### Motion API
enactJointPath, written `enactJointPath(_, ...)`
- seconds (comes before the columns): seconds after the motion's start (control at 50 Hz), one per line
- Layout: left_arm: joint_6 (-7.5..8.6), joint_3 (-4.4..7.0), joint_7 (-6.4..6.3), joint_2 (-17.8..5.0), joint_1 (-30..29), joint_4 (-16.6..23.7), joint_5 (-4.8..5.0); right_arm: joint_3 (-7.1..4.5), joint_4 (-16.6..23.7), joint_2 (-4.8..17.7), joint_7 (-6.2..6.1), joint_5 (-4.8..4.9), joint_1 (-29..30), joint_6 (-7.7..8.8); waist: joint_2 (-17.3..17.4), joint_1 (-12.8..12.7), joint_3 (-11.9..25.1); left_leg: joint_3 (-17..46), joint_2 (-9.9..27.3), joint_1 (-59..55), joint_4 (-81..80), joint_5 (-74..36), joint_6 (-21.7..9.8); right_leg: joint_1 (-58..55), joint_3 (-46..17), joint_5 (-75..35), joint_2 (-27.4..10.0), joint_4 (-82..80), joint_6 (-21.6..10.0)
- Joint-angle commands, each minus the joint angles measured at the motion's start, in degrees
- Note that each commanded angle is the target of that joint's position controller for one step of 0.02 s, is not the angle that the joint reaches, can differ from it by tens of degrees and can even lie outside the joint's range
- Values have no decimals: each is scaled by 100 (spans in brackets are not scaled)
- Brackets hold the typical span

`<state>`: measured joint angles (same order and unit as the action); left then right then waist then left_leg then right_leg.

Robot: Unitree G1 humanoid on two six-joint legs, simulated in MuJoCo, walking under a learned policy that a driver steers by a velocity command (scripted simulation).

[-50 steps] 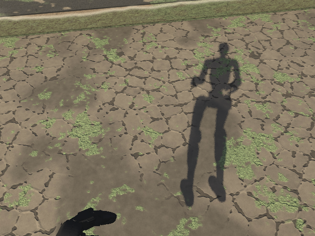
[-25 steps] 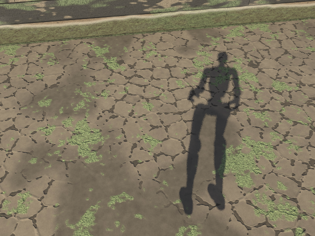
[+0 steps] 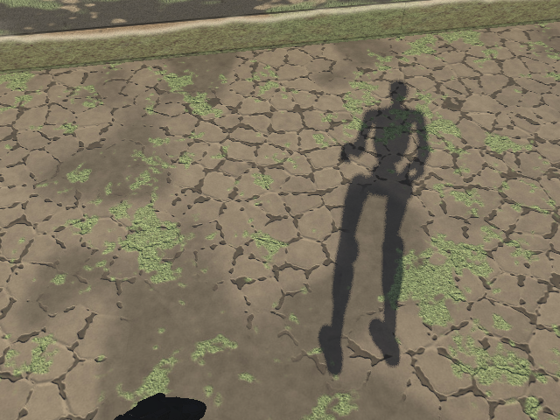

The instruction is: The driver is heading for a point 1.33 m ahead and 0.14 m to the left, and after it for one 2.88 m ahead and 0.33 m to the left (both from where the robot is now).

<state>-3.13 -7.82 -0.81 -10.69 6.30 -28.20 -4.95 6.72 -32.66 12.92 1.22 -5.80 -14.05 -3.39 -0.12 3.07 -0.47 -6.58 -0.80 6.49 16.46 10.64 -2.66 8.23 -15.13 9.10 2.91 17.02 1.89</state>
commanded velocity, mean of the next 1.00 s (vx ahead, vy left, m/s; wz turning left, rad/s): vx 0.49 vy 0.00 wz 0.00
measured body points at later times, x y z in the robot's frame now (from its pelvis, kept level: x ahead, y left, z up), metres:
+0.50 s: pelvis +0.00 -0.02 +0.00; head +0.01 -0.02 +0.45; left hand +0.24 +0.15 -0.05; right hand +0.16 -0.23 -0.09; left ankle -0.02 +0.09 -0.75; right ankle +0.01 -0.15 -0.75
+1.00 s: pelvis -0.01 -0.03 +0.00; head +0.00 -0.03 +0.45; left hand +0.23 +0.15 -0.05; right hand +0.15 -0.24 -0.08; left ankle -0.02 +0.09 -0.75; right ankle +0.01 -0.15 -0.75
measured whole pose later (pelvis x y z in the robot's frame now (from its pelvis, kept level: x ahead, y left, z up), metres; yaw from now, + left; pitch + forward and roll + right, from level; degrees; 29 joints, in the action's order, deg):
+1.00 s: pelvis -0.01 -0.03 +0.00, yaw +0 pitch +0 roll +0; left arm -3.0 -8.6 0.7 -11.8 3.7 -28.1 -5.3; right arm 7.4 -28.7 14.2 1.6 -6.1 -13.2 -2.5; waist 0.3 2.5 0.0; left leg -4.7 1.8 7.8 18.7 11.1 -0.1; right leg 8.8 -13.8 7.9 5.4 17.1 -0.3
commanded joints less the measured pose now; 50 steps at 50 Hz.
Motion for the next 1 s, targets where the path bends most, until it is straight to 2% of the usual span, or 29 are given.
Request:
enactJointPath(0.02,102,107,0,-396,-441,594,-20,-133,483,530,5,-28,56,86,-27,-4,479,721,622,-1108,6,-1003,-70,802,-39,-1465,-254,-120,-191)
enactJointPath(0.3,123,79,67,-484,-820,725,-43,-94,758,578,45,-62,293,148,-18,-18,602,770,691,-877,122,-766,13,637,-135,-1520,-281,-64,-247)
enactJointPath(0.76,121,62,133,-508,-938,690,-43,-78,904,601,48,-50,319,182,-16,-40,568,813,726,-644,50,-259,98,594,-199,-1252,-274,-157,-321)
enactJointPath(0.78,110,82,88,-512,-622,498,-86,-118,809,685,2,41,260,153,-18,-177,766,826,708,-667,-75,269,83,370,-163,-772,-301,-227,-329)
enactJointPath(0.8,104,90,93,-531,-666,505,-62,-126,834,705,-18,86,304,140,-38,-161,507,813,690,-560,-130,383,98,514,-159,-571,-266,-254,-337)
enactJointPath(0.82,119,76,146,-511,-993,671,9,-87,939,600,9,-9,398,161,-63,-28,208,793,695,-553,-34,-5,113,848,-203,-947,-238,-244,-338)
enactJointPath(0.84,124,74,151,-504,-951,649,-4,-85,916,584,16,-54,350,171,-66,-28,381,805,713,-682,21,-139,100,799,-214,-1131,-267,-243,-341)
enactJointPath(0.92,128,65,137,-498,-927,649,-39,-83,888,600,39,-49,259,185,-17,-23,592,814,716,-677,57,-333,111,559,-201,-1362,-266,-169,-351)
enactJointPath(0.94,114,82,91,-503,-606,461,-81,-121,797,687,-3,41,214,155,-6,-168,788,824,696,-690,-64,169,98,320,-169,-895,-298,-237,-358)
enactJointPath(0.96,118,68,140,-511,-965,656,-15,-84,921,612,23,-7,323,170,-24,-23,341,802,693,-549,-13,-188,132,669,-202,-1170,-241,-197,-361)
enactJointPath(0.98,117,66,143,-498,-932,635,-20,-82,912,598,28,-52,320,179,-10,-48,473,812,712,-644,28,-283,123,644,-209,-1273,-266,-209,-358)
enactJointPath(1.0,117,65,141,-508,-906,631,-35,-79,905,599,33,-52,288,182,-3,-40,529,819,717,-667,42,-352,118,597,-211,-1343,-275,-192,-358)
Velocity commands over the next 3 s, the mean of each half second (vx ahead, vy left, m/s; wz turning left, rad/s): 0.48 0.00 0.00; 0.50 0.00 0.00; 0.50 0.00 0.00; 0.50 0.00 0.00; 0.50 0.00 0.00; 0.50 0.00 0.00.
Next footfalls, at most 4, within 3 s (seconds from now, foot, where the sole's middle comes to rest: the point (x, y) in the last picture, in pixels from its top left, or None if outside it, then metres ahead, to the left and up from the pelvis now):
none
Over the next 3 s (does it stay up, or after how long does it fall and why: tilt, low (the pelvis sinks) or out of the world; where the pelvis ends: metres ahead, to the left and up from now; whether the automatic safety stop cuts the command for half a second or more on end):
stays up -0.01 -0.03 0.00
